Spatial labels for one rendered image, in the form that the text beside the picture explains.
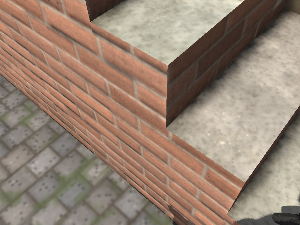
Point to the right robot hand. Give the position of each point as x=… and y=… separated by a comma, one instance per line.
x=286, y=219

